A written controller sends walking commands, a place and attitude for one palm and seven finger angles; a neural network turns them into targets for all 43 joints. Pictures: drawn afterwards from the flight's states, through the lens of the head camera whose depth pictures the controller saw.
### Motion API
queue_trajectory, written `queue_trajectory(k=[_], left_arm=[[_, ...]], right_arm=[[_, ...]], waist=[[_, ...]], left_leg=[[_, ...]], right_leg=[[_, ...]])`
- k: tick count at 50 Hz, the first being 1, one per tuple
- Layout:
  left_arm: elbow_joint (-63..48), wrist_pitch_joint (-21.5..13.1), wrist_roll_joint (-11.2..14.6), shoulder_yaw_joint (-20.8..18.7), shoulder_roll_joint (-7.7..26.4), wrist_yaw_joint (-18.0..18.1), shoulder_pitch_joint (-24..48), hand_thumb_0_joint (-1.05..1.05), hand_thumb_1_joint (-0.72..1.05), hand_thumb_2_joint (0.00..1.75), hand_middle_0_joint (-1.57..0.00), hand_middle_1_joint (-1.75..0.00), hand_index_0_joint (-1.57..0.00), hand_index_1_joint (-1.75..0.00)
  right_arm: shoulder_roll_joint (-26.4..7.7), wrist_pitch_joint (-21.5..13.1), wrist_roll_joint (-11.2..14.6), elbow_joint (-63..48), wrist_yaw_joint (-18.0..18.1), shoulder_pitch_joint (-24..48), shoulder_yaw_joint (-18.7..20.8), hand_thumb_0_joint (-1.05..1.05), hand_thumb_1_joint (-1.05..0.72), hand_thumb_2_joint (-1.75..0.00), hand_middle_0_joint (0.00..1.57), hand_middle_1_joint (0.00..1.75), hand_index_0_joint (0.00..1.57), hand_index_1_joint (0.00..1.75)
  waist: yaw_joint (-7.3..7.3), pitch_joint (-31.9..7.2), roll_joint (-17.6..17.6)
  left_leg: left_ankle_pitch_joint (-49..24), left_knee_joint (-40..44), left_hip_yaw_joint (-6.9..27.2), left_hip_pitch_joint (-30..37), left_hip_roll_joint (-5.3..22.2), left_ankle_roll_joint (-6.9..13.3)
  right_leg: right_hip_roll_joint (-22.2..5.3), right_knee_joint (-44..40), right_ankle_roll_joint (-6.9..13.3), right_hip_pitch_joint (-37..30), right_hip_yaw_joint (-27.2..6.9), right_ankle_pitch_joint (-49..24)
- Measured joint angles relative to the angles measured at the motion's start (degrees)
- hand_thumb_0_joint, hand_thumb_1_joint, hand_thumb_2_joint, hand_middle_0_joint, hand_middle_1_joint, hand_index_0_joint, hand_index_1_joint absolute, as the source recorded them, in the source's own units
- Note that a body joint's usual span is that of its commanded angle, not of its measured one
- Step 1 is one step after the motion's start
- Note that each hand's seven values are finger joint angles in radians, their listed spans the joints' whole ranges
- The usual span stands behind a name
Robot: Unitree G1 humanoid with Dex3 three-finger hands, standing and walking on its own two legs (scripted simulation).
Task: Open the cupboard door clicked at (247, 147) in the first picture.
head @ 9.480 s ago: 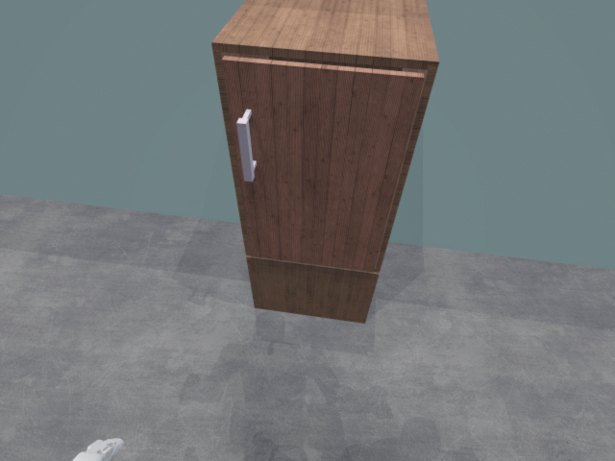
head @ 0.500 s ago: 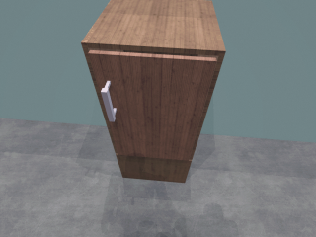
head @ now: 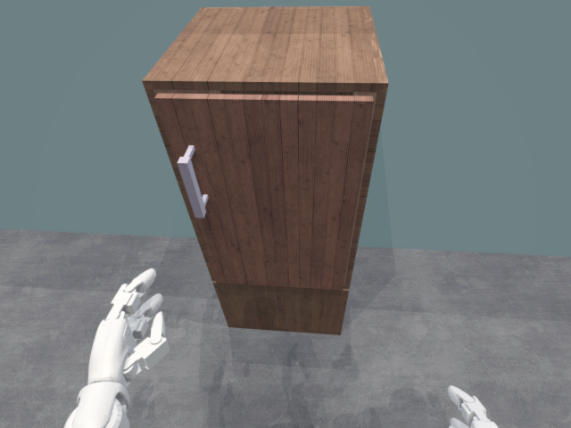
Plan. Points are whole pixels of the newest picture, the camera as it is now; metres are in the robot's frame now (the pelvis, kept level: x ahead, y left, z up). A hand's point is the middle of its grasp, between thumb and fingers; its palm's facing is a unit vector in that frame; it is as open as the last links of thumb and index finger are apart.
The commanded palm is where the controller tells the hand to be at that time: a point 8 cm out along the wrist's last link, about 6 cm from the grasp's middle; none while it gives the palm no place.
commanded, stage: raise the hand with hooked fingers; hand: left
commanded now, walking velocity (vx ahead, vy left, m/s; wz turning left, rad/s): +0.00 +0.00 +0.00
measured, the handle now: (195, 182) +0.57 +0.20 +0.02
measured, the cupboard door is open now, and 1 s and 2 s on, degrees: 0 0 0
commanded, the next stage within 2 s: move the hooked fingers beside the handle in 1.86 s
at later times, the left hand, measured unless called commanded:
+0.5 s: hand (150, 378) +0.20 +0.20 -0.01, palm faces -0.19 -0.98 -0.05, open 10.5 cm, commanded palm +0.17 +0.27 -0.01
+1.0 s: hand (87, 341) +0.24 +0.28 +0.03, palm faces -0.03 -1.00 -0.07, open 13.4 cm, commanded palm +0.22 +0.33 +0.02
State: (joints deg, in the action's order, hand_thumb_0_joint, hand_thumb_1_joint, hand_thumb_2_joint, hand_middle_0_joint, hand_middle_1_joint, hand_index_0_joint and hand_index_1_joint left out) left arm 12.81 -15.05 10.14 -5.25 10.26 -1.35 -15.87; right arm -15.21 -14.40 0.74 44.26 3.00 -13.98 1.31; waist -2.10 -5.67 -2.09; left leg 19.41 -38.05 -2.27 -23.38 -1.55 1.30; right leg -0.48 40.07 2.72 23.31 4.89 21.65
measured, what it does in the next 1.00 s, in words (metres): stands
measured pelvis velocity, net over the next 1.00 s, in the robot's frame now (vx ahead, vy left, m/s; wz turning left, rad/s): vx -0.02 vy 0.04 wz -0.01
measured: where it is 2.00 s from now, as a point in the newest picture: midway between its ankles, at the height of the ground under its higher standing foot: outside the picture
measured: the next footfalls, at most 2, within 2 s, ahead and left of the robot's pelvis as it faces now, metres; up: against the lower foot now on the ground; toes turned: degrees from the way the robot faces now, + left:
none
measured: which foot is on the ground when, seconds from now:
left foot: down 0.00-1.00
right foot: down 0.00-1.00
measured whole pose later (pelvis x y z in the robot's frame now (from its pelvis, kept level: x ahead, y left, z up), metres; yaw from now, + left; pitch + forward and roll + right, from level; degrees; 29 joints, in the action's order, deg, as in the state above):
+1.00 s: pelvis -0.02 +0.04 -0.04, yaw -1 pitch +11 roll -4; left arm 9.9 -19.4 18.7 -18.3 20.4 -23.0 -8.5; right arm -15.4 -14.5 1.9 30.9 3.2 -14.2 -2.0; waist -0.5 -5.8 -0.7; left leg 26.1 -57.0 -1.5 -41.9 -0.6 4.3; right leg 0.1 52.5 0.2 38.7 5.5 24.7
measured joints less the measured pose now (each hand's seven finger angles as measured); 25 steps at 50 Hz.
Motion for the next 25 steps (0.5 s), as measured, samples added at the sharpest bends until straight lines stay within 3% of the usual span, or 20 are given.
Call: queue_trajectory(k=[4, 7, 9, 12, 17, 20, 25], left_arm=[[1.43, -12.26, 3.2, -2.67, 0.08, -13.41, 1.65, 0.01, 0.74, 0.82, -0.21, -0.42, -0.21, -0.41], [3.33, -15.09, 3.71, -3.84, 1.05, -20.72, -1.27, 0.0, 0.67, 0.79, -0.22, -0.46, -0.22, -0.46], [3.59, -14.11, 4.47, -4.63, 1.78, -22.11, -3.69, 0.0, 0.61, 0.77, -0.23, -0.49, -0.23, -0.48], [1.55, -13.63, 5.68, -6.58, 2.33, -20.4, -6.24, 0.01, 0.54, 0.74, -0.23, -0.54, -0.23, -0.53], [-5.82, -17.25, 7.43, -7.86, 4.23, -19.0, -4.55, 0.01, 0.42, 0.69, -0.24, -0.61, -0.24, -0.6], [-6.29, -15.75, 7.4, -6.47, 6.12, -21.78, 0.49, 0.01, 0.35, 0.66, -0.24, -0.65, -0.24, -0.65], [-1.5, -3.78, 7.62, -6.62, 8.78, -25.11, 6.58, 0.0, 0.23, 0.61, -0.25, -0.73, -0.25, -0.72]], right_arm=[[-0.36, -0.2, -0.08, -7.75, -2.19, 4.02, 0.99, 0.01, -0.91, -0.9, 0.21, 0.3, 0.2, 0.3], [-1.39, 0.51, 0.45, -12.91, -2.72, 5.37, 1.73, 0.01, -0.91, -0.9, 0.2, 0.3, 0.2, 0.3], [-1.94, 1.31, 0.79, -15.59, -2.36, 5.45, 2.18, 0.01, -0.91, -0.9, 0.2, 0.3, 0.2, 0.3], [-2.07, 1.48, 0.91, -17.19, -1.38, 5.01, 2.35, 0.01, -0.91, -0.9, 0.2, 0.3, 0.2, 0.3], [-0.31, 0.55, 0.8, -14.3, 0.21, 4.1, -0.54, 0.01, -0.91, -0.9, 0.2, 0.3, 0.2, 0.3], [1.2, 0.27, 1.14, -11.95, 0.68, 3.65, -3.18, 0.01, -0.91, -0.9, 0.2, 0.3, 0.2, 0.3], [3.82, 1.59, 1.78, -11.11, 0.84, 0.87, -5.7, 0.01, -0.9, -0.9, 0.21, 0.3, 0.2, 0.3]], waist=[[0.46, -1.57, 3.3], [1.19, -1.99, 4.78], [2.0, -1.89, 5.31], [3.35, -1.34, 4.98], [4.56, -0.8, 2.88], [3.99, -0.38, 1.15], [1.33, 0.07, 0.11]], left_leg=[[2.02, -9.02, -0.67, -9.47, 1.12, -0.95], [4.95, -15.55, -0.57, -15.22, 1.65, -1.22], [6.13, -19.09, -0.08, -18.34, 1.85, -1.42], [7.59, -23.71, 1.52, -22.06, 2.27, -1.52], [9.08, -28.74, 4.4, -25.79, 2.82, -1.61], [8.99, -29.46, 4.97, -26.63, 2.87, -1.4], [7.37, -25.97, 3.11, -25.25, 2.85, -0.45]], right_leg=[[0.79, 9.45, 1.25, 10.09, -0.74, 2.58], [1.06, 15.53, 1.65, 15.77, -0.6, 4.58], [1.08, 18.65, 1.86, 18.52, -0.05, 5.73], [1.35, 21.71, 2.21, 21.07, 1.63, 6.84], [1.92, 23.86, 2.63, 22.71, 4.49, 7.52], [2.0, 23.71, 2.26, 22.99, 5.03, 7.11], [1.99, 20.66, 1.29, 22.41, 3.16, 5.04]])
